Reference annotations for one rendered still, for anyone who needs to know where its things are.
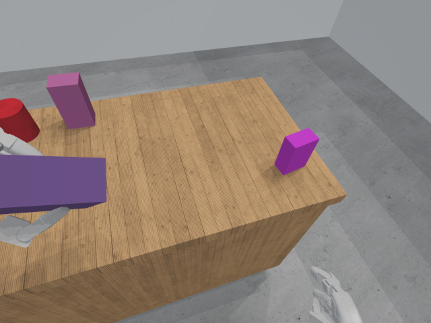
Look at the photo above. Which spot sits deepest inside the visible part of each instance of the sponge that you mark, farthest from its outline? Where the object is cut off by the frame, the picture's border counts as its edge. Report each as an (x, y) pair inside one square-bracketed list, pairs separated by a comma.
[(33, 183)]

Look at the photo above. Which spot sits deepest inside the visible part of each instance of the table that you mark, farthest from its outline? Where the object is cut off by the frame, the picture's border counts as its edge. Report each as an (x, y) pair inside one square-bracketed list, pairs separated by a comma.
[(193, 201)]

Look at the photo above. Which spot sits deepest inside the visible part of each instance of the right robot hand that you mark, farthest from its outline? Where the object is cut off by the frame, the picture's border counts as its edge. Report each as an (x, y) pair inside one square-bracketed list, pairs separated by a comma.
[(339, 308)]

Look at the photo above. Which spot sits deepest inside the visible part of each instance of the left robot hand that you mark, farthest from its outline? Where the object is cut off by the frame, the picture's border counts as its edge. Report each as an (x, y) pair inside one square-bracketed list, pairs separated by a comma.
[(14, 230)]

